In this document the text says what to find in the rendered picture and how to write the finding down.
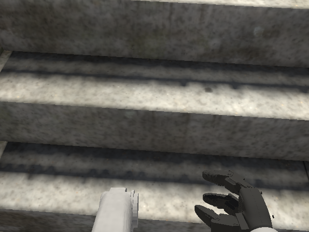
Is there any robot right hand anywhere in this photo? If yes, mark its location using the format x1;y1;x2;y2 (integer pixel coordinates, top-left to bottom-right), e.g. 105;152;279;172
194;169;274;232

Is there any left robot thigh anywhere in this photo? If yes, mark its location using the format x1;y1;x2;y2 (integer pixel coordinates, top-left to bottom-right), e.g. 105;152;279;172
92;188;139;232

